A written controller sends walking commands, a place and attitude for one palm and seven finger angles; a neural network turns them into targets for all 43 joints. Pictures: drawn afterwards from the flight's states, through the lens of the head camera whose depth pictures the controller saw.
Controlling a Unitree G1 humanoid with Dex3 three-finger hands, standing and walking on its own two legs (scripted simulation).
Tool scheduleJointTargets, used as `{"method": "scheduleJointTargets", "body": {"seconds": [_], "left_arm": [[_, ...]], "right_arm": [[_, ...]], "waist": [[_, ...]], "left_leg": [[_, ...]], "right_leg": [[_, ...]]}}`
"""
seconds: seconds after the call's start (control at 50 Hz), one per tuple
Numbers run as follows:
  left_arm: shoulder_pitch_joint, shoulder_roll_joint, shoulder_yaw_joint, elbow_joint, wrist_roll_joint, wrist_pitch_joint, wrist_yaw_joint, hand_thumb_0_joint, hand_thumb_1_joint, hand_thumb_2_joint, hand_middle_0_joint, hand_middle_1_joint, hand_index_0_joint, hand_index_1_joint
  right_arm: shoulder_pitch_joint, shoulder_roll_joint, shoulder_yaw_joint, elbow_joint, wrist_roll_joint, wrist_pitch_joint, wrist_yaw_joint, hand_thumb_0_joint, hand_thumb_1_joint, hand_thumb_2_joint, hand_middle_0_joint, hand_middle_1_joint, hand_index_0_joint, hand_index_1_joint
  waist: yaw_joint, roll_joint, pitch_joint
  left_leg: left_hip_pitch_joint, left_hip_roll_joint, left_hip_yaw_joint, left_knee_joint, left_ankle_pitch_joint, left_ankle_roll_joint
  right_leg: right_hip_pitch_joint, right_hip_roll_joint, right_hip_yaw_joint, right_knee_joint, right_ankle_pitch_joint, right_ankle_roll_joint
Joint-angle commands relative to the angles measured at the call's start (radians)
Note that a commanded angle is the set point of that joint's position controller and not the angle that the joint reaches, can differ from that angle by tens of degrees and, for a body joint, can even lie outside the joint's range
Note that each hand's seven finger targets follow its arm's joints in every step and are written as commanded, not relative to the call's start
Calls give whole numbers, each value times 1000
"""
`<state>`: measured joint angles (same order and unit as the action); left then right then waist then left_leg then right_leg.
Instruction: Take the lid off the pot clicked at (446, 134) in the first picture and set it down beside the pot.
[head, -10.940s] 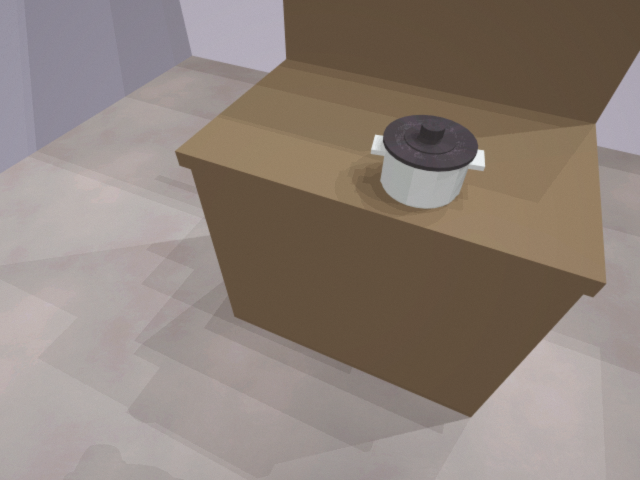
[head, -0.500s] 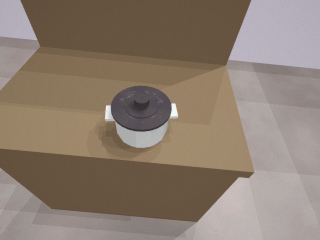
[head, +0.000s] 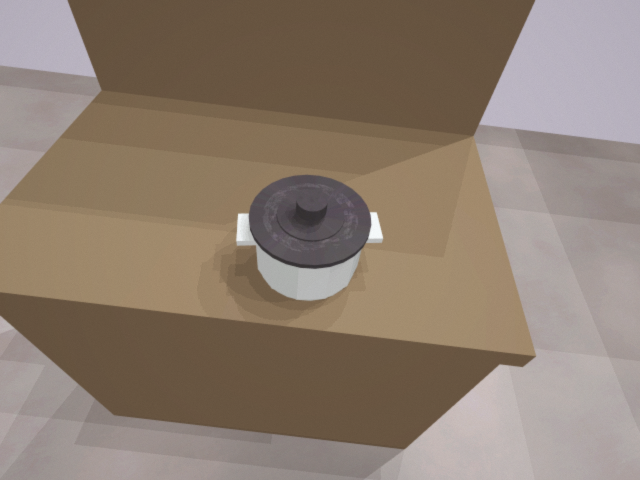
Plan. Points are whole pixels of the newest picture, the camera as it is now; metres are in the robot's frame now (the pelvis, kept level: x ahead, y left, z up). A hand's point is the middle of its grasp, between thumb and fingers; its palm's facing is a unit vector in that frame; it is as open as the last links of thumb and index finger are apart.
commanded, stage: come to a stop and stand still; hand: left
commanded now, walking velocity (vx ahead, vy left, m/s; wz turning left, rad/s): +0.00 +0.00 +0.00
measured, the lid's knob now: (311, 205) +0.44 +0.05 +0.10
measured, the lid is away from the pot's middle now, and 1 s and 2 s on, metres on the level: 0.00 0.00 0.00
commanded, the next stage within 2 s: look again from close up in 0.10 s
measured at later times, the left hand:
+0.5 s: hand out of the picture -0.01 +0.17 -0.17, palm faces +0.04 -0.97 -0.25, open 7.4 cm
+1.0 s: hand out of the picture -0.01 +0.12 -0.18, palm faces +0.02 -0.98 -0.18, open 7.3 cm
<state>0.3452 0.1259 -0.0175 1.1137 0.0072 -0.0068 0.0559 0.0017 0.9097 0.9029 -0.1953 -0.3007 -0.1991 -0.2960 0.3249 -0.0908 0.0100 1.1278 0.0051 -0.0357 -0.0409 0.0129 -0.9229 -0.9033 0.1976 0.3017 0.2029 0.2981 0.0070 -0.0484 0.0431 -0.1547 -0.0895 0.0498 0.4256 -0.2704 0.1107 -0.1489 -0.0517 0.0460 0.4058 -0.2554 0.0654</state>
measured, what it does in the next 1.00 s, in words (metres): stands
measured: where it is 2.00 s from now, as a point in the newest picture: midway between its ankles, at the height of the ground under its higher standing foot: outside the picture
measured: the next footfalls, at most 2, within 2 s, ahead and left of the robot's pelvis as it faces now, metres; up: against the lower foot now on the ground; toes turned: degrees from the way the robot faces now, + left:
none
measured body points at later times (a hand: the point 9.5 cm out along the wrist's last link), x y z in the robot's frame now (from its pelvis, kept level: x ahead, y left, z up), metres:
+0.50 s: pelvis +0.00 -0.01 -0.01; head -0.01 -0.02 +0.44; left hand -0.01 +0.22 -0.16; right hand +0.01 -0.23 -0.17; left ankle -0.03 +0.04 -0.74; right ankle -0.03 -0.14 -0.74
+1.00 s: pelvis +0.00 -0.05 +0.00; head +0.02 -0.05 +0.45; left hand -0.01 +0.17 -0.16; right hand +0.00 -0.26 -0.16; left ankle -0.03 +0.04 -0.74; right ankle -0.03 -0.14 -0.74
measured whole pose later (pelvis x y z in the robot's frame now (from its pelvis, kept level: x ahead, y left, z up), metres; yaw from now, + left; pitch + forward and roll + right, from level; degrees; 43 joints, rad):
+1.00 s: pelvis +0.00 -0.05 +0.00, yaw +0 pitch +0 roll +0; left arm 0.32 0.14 -0.02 1.07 0.00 -0.02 0.05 0.00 0.91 0.90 -0.20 -0.30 -0.20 -0.30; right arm 0.28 -0.14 0.02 1.11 0.00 -0.02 -0.03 0.01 -0.92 -0.90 0.20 0.30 0.20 0.30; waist 0.00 -0.01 0.04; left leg -0.17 -0.04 0.03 0.45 -0.28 0.04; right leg -0.18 0.04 -0.02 0.46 -0.29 -0.04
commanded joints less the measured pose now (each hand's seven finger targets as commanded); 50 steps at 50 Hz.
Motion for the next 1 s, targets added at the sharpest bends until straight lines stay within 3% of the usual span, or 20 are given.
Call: {"method": "scheduleJointTargets", "body": {"seconds": [0.0,0.16,0.18,0.2,0.22,0.24,0.26,0.3,0.32,0.34,0.38,0.4,0.44,0.48,0.58,0.64,0.72,0.82,0.84,0.98], "left_arm": [[107,52,8,-3,5,-4,0,0,900,900,-200,-300,-200,-300],[113,47,7,3,5,-4,0,0,900,900,-200,-300,-200,-300],[70,117,7,12,26,-25,26,0,900,900,-200,-300,-200,-300],[66,114,11,-28,8,-17,22,0,900,900,-200,-300,-200,-300],[73,97,12,-32,9,-4,14,0,900,900,-200,-300,-200,-300],[85,104,16,-38,6,-2,5,0,900,900,-200,-300,-200,-300],[82,100,18,-44,8,2,3,0,900,900,-200,-300,-200,-300],[47,77,14,-47,9,3,1,0,900,900,-200,-300,-200,-300],[47,67,15,-48,9,0,0,0,900,900,-200,-300,-200,-300],[52,62,17,-46,9,-3,-4,0,900,900,-200,-300,-200,-300],[56,78,12,-45,8,-15,-3,0,900,900,-200,-300,-200,-300],[57,84,9,-49,8,-15,-4,0,900,900,-200,-300,-200,-300],[37,97,13,-55,9,-14,-7,0,900,900,-200,-300,-200,-300],[33,98,12,-70,9,-14,-5,0,900,900,-200,-300,-200,-300],[39,120,18,-83,4,-18,-3,0,900,900,-200,-300,-200,-300],[36,129,18,-89,3,-19,-5,0,900,900,-200,-300,-200,-300],[30,127,16,-83,4,-18,-6,0,900,900,-200,-300,-200,-300],[34,127,14,-77,4,-19,-9,0,900,900,-200,-300,-200,-300],[34,130,15,-77,2,-19,-10,0,900,900,-200,-300,-200,-300],[45,117,11,-63,1,-25,-7,0,900,900,-200,-300,-200,-300]], "right_arm": [[105,-98,-17,-12,-3,-13,-9,0,-900,-900,200,300,200,300],[105,-100,-17,-12,-3,-14,-9,0,-900,-900,200,300,200,300],[18,-201,-16,-89,6,-10,6,0,-900,-900,200,300,200,300],[62,-175,-18,-106,-15,-9,9,0,-900,-900,200,300,200,300],[74,-177,-21,-110,-18,-11,1,0,-900,-900,200,300,200,300],[69,-175,-25,-112,-20,-9,0,0,-900,-900,200,300,200,300],[77,-176,-28,-132,-19,-2,-3,0,-900,-900,200,300,200,300],[61,-172,-29,-134,-19,1,-4,0,-900,-900,200,300,200,300],[45,-170,-29,-137,-18,3,-3,0,-900,-900,200,300,200,300],[14,-159,-26,-145,-17,3,-1,0,-900,-900,200,300,200,300],[23,-140,-16,-139,-12,2,3,0,-900,-900,200,300,200,300],[34,-136,-14,-131,-13,0,6,0,-900,-900,200,300,200,300],[35,-149,-19,-124,-15,4,10,0,-900,-900,200,300,200,300],[35,-160,-18,-118,-16,2,11,0,-900,-900,200,300,200,300],[20,-160,-12,-103,-16,-8,7,0,-900,-900,200,300,200,300],[15,-154,-11,-95,-14,-6,7,0,-900,-900,200,300,200,300],[13,-147,-9,-77,-14,-2,6,0,-900,-900,200,300,200,300],[14,-138,-8,-60,-13,-1,6,0,-900,-900,200,300,200,300],[13,-137,-8,-58,-12,0,6,0,-900,-900,200,300,200,300],[22,-131,-9,-31,-11,0,4,0,-900,-900,200,300,200,300]], "waist": [[-1,59,38],[2,58,39],[-6,130,38],[-14,190,-31],[-8,277,-20],[12,306,-112],[-4,270,-121],[4,139,-51],[13,78,-17],[31,20,22],[8,2,60],[2,33,71],[-5,-81,85],[-12,-56,81],[-3,37,-3],[-1,20,-8],[-4,63,23],[-3,70,21],[1,29,16],[-4,30,0]], "left_leg": [[9,199,-164,-108,300,-41],[0,197,-168,-110,286,-38],[-57,204,-157,19,656,-118],[-30,191,-161,-19,489,-146],[-34,210,-213,-87,454,-145],[62,225,-250,-65,462,-95],[79,252,-271,-74,412,-59],[6,274,-270,-75,407,-10],[-46,264,-257,-65,365,-3],[-101,239,-244,-55,300,-9],[-124,181,-198,-46,169,-53],[-123,169,-196,-69,92,-60],[-114,168,-189,-60,71,-48],[-90,162,-172,-62,70,-49],[-21,170,-153,-37,237,-52],[-16,174,-145,-34,229,-54],[-23,173,-138,-45,189,-61],[-22,173,-134,-46,170,-63],[-24,176,-134,-42,167,-61],[-3,178,-122,-35,196,-69]], "right_leg": [[-47,-49,1,-27,130,-71],[-44,-52,-2,-25,128,-70],[-59,-42,-24,15,162,-59],[-40,-16,-44,105,-13,-82],[-78,19,-66,178,-103,-82],[-114,25,-66,205,-139,-99],[-157,26,-65,249,-201,-97],[-167,10,-49,247,-186,-96],[-135,6,-42,191,-129,-97],[-112,2,-34,108,-41,-107],[-101,-35,38,30,35,-136],[-119,-48,55,22,6,-146],[-129,-37,43,29,25,-140],[-139,-41,58,22,26,-133],[-78,-46,55,33,154,-129],[-64,-50,56,19,186,-133],[-75,-52,66,-1,165,-133],[-66,-53,68,-17,161,-134],[-56,-50,62,-22,167,-133],[-39,-59,71,-23,240,-135]]}}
